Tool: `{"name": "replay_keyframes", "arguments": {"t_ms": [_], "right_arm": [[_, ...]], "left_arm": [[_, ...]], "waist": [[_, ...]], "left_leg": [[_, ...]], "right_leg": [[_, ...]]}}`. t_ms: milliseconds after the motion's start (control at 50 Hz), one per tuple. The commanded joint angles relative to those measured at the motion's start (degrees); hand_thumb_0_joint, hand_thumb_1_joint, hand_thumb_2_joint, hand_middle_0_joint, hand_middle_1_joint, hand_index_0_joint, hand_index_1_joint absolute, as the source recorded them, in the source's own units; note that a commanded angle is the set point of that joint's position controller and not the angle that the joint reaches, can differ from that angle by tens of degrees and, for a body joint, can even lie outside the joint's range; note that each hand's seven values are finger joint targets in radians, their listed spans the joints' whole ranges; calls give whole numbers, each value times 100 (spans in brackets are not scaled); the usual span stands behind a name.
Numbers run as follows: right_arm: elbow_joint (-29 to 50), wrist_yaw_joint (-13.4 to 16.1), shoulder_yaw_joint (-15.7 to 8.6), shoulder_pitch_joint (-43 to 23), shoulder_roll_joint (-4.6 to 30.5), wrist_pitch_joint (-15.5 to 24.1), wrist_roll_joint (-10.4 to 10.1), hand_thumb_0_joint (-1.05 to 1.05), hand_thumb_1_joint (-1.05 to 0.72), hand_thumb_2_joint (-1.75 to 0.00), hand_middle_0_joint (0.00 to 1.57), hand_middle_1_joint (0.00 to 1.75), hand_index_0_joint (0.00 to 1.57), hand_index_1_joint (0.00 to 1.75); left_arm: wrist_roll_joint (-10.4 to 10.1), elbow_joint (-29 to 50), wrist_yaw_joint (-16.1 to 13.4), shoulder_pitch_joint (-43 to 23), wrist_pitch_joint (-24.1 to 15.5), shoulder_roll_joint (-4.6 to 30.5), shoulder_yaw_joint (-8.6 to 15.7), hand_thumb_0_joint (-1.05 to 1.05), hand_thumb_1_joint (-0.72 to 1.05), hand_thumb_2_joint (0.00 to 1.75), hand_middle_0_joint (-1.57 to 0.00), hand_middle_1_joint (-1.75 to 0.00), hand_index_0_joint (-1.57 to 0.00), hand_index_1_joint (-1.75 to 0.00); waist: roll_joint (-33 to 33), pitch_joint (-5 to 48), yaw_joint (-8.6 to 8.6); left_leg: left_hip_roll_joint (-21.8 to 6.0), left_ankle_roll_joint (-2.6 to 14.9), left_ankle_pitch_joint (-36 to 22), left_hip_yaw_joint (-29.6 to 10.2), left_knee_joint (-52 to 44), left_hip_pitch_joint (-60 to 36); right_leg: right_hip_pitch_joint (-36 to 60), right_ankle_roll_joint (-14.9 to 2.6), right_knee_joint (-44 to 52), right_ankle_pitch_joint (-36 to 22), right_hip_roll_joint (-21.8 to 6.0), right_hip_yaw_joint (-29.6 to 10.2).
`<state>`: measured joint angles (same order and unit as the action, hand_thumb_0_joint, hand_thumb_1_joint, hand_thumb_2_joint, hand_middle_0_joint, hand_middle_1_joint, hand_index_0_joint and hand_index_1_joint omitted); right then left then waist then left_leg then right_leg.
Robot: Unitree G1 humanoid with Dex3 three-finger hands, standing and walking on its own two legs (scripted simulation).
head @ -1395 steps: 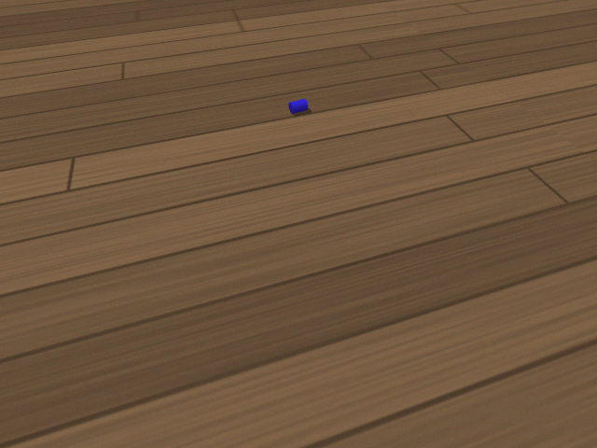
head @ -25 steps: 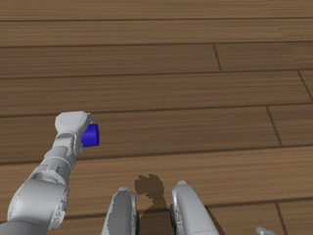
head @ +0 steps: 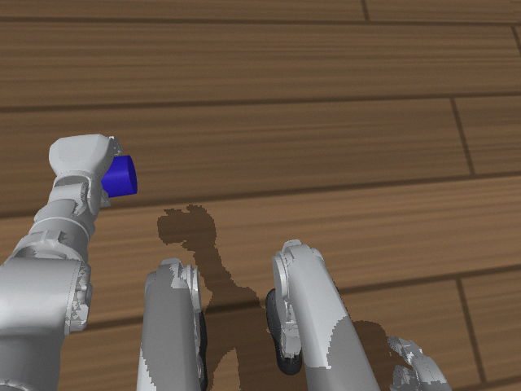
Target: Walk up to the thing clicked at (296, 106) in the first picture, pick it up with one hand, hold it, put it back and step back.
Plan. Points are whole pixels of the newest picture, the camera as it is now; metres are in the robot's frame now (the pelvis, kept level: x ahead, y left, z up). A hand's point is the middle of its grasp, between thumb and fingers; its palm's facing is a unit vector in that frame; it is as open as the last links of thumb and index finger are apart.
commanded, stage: crouch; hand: left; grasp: from above
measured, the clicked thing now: (102, 178) +0.47 +0.23 -0.19
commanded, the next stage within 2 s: lower in 0.74 s
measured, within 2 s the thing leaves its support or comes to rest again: neither
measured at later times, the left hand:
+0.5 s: hand (111, 180) +0.48 +0.23 -0.25, palm faces -0.46 -0.03 -0.89, open 9.6 cm
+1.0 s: hand (117, 180) +0.49 +0.24 -0.29, palm faces -0.48 -0.02 -0.88, open 9.6 cm
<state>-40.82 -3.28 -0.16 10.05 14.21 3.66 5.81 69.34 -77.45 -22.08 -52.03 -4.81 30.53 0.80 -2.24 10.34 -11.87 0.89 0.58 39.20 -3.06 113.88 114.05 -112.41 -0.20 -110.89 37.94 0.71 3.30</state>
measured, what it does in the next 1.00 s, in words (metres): lowers itself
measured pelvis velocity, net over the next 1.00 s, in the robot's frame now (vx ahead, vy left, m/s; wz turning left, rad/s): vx -0.01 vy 0.00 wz -0.08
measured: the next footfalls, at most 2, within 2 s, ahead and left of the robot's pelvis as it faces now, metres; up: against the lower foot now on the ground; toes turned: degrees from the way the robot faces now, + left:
none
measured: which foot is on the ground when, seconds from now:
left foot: down 0.00-1.00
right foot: down 0.00-1.00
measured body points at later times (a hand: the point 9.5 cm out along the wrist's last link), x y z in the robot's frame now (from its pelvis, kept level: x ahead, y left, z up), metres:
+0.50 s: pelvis -0.01 +0.00 -0.07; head +0.24 +0.04 +0.30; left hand +0.50 +0.23 -0.19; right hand +0.01 -0.27 -0.18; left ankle +0.06 +0.11 -0.43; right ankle +0.08 -0.12 -0.43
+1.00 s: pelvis -0.01 +0.00 -0.10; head +0.25 +0.05 +0.25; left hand +0.51 +0.23 -0.24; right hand -0.01 -0.27 -0.20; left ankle +0.06 +0.11 -0.43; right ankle +0.08 -0.12 -0.43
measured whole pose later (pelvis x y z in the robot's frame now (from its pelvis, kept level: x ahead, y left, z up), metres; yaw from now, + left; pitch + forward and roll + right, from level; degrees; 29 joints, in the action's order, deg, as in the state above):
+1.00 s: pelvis -0.01 +0.00 -0.10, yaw -4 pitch +37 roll -8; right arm -39.8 -7.6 6.6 11.9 16.7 4.1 8.1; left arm 72.1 -88.1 -22.3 -62.3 -7.4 43.1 3.3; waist 0.1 1.8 -17.7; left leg 0.2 0.6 40.9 -6.1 134.0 130.5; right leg -127.9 0.0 -128.3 38.1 1.5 6.6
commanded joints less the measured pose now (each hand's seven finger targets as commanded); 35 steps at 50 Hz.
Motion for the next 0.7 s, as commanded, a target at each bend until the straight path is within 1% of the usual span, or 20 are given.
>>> {"name": "replay_keyframes", "arguments": {"t_ms": [0,60,80,100,140,160,220,280,320,340,360,420,440,460,500,540,600,620,640,680], "right_arm": [[75,-54,-429,1353,1175,30,6,0,-89,-90,20,30,20,30],[83,-116,-415,1382,1228,35,28,0,-89,-90,20,30,20,30],[71,-118,-405,1330,1242,23,15,0,-89,-90,20,30,20,30],[92,-132,-414,1353,1233,15,12,0,-90,-90,20,30,20,30],[91,-163,-388,1401,1254,11,30,0,-90,-90,20,30,20,30],[86,-179,-384,1386,1252,8,33,0,-90,-90,20,30,20,30],[66,-222,-353,1432,1271,-10,55,0,-90,-90,20,30,20,30],[57,-230,-346,1433,1321,-30,62,0,-90,-90,20,30,20,30],[19,-269,-318,1502,1339,-38,84,0,-90,-90,20,30,20,30],[28,-277,-312,1499,1377,-33,85,0,-90,-90,20,30,20,30],[25,-285,-288,1511,1334,-42,97,0,-90,-90,20,30,20,30],[22,-304,-217,1536,1402,-40,127,0,-90,-90,20,30,20,30],[-4,-297,-204,1507,1417,-52,115,0,-90,-90,20,30,20,30],[1,-299,-202,1542,1456,-34,124,0,-90,-90,20,30,20,30],[5,-302,-154,1525,1485,-20,137,0,-90,-90,20,30,20,30],[-5,-292,-83,1494,1470,-18,133,0,-90,-90,20,30,20,30],[24,-296,-47,1514,1523,-8,160,0,-90,-90,20,30,20,30],[-9,-297,-28,1613,1572,-5,167,0,-90,-90,20,30,20,30],[0,-301,10,1521,1513,-8,161,0,-90,-90,20,30,20,30],[-6,-307,23,1631,1612,12,162,0,-90,-90,20,30,20,30]], "left_arm": [[-27,889,-264,-2354,-8,1489,205,0,87,60,-124,-36,-123,-37],[-56,753,-196,-2378,-64,1436,155,0,86,59,-123,-37,-122,-38],[-50,749,-195,-2320,-71,1610,221,0,84,59,-121,-35,-121,-37],[-47,879,-187,-2489,-109,1729,260,0,82,61,-123,-34,-121,-37],[-8,798,-166,-2445,-139,1645,225,0,83,61,-122,-36,-121,-38],[-1,815,-182,-2589,-167,1773,257,0,84,63,-123,-36,-121,-38],[25,605,-202,-2552,-211,1811,279,0,83,63,-123,-37,-121,-39],[114,605,-261,-2704,-223,2012,365,0,82,59,-122,-35,-120,-37],[139,500,-263,-2712,-234,1869,300,0,82,61,-123,-37,-121,-39],[159,477,-297,-2814,-244,2025,374,0,82,62,-122,-37,-120,-39],[141,399,-311,-2793,-245,2015,377,0,83,63,-123,-36,-121,-39],[203,253,-330,-2912,-251,2102,373,0,83,62,-122,-38,-121,-40],[216,219,-347,-2902,-240,2193,410,0,81,62,-121,-39,-120,-41],[238,156,-362,-2910,-233,2214,444,0,83,63,-123,-38,-121,-40],[218,111,-366,-3071,-244,2214,384,0,83,63,-123,-38,-121,-40],[221,63,-374,-3096,-249,2274,367,0,81,61,-121,-38,-119,-40],[237,76,-365,-3115,-237,2423,400,0,79,62,-121,-38,-118,-40],[259,-11,-370,-3086,-226,2439,438,0,79,62,-121,-37,-118,-40],[228,55,-359,-3117,-239,2354,349,0,80,62,-121,-37,-119,-40],[270,11,-337,-3126,-218,2463,390,0,81,64,-122,-39,-119,-42]], "waist": [[-1316,4094,-178],[-1227,3929,-289],[-1213,3970,-189],[-1286,4134,-206],[-1311,4022,-260],[-1354,3983,-266],[-1292,3862,-294],[-1482,4017,-257],[-1488,3917,-324],[-1490,3908,-373],[-1475,3873,-353],[-1531,3723,-461],[-1522,3701,-369],[-1601,3645,-438],[-1553,3591,-525],[-1628,3402,-510],[-1594,3599,-529],[-1623,3506,-578],[-1754,3581,-542],[-1662,3488,-595]], "left_leg": [[14,69,-1721,40,-939,-3121],[4,83,-1656,34,-742,-2820],[1,90,-1712,34,-676,-2776],[14,109,-1769,75,-566,-2747],[2,84,-1803,62,-489,-2639],[7,101,-1705,91,-430,-2513],[3,118,-1676,104,-264,-2288],[-9,95,-1652,60,-193,-2404],[-22,86,-1707,40,-117,-2388],[-13,84,-1641,16,-91,-2272],[-12,100,-1612,56,-33,-2209],[-5,91,-1381,31,29,-1977],[-10,92,-1326,23,19,-1988],[-22,60,-1281,-44,7,-2003],[-24,93,-1090,-33,105,-1878],[-9,83,-970,-25,113,-1728],[-19,109,-1035,9,255,-1714],[-14,86,-1054,-27,242,-1690],[-11,87,-1087,10,277,-1660],[-36,88,-1174,-53,337,-1713]], "right_leg": [[1713,-235,1021,-1568,60,104],[1651,-215,861,-1600,68,131],[1605,-217,779,-1628,90,140],[1707,-211,721,-1713,111,116],[1583,-209,605,-1736,109,143],[1575,-214,574,-1702,130,134],[1500,-204,449,-1733,142,140],[1231,-228,268,-1603,169,207],[1145,-226,195,-1626,168,245],[1123,-224,124,-1610,156,256],[1180,-211,127,-1624,172,251],[1033,-215,7,-1470,170,305],[954,-224,-9,-1418,182,317],[810,-227,-95,-1353,140,349],[775,-220,-105,-1272,165,375],[675,-233,-163,-1166,167,382],[805,-215,-192,-1255,199,407],[710,-206,-238,-1256,148,416],[766,-219,-274,-1306,195,413],[631,-205,-320,-1373,162,445]]}}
